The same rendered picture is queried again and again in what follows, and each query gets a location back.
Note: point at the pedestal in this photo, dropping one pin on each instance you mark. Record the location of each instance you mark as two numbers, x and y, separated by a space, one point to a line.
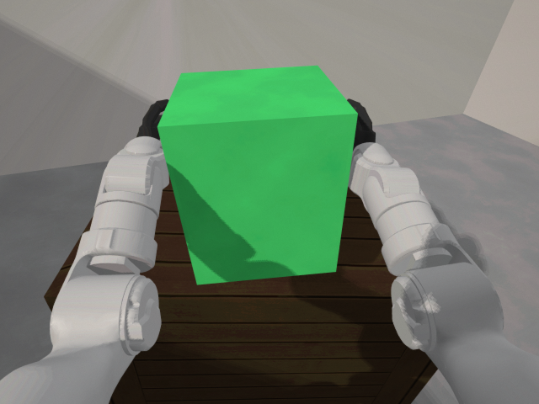
307 339

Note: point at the right robot forearm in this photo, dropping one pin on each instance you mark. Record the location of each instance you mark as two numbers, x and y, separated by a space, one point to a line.
411 235

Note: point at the robot left hand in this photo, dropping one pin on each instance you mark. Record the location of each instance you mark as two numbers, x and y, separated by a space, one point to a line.
151 120

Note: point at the right robot upper arm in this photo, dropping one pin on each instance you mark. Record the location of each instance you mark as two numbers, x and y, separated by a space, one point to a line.
451 313

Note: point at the left robot forearm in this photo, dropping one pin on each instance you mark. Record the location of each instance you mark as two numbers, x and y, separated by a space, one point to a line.
121 236

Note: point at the carton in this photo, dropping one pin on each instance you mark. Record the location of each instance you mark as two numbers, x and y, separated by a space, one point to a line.
259 161

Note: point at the robot right hand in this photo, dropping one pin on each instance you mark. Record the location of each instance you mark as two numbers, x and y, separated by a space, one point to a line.
363 131

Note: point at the left robot upper arm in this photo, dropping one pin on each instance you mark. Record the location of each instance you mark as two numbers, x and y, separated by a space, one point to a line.
100 323

